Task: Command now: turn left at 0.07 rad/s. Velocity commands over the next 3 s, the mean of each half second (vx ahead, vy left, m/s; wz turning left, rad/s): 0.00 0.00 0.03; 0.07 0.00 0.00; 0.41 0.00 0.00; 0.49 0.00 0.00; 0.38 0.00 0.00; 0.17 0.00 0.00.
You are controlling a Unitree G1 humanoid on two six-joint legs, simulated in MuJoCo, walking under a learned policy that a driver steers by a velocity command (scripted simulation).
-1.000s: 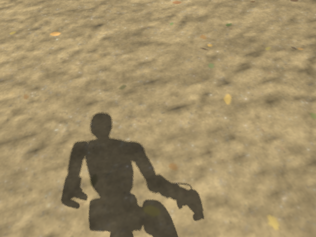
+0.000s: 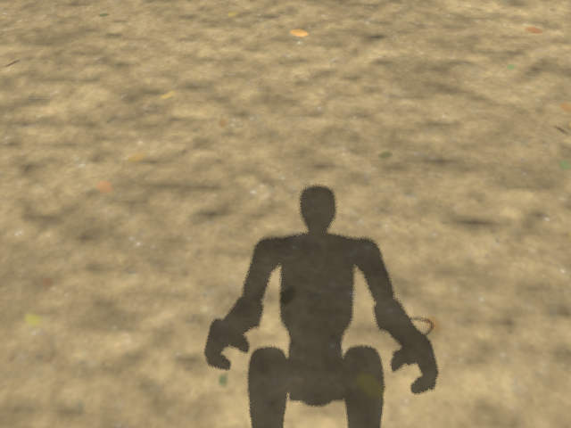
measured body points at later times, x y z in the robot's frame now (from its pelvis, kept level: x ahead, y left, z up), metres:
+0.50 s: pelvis -0.01 +0.02 +0.00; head +0.00 +0.02 +0.45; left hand +0.03 +0.28 -0.15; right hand +0.03 -0.23 -0.15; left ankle -0.03 +0.13 -0.74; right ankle +0.00 -0.09 -0.74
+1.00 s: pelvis +0.02 +0.01 +0.00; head +0.01 +0.01 +0.45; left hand +0.02 +0.25 -0.16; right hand -0.02 -0.23 -0.16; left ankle -0.03 +0.13 -0.74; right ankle +0.00 -0.08 -0.73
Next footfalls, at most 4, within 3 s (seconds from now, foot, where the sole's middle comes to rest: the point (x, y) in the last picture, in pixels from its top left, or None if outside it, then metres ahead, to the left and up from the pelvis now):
0.04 left None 0.01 0.13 -0.78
1.52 left None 0.42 0.05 -0.78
2.06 right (356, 333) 0.73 -0.11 -0.78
2.54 left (295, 268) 0.94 0.04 -0.78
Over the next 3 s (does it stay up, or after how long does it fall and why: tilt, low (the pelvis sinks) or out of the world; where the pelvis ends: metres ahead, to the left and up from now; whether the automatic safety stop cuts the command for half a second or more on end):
stays up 0.85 -0.04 0.00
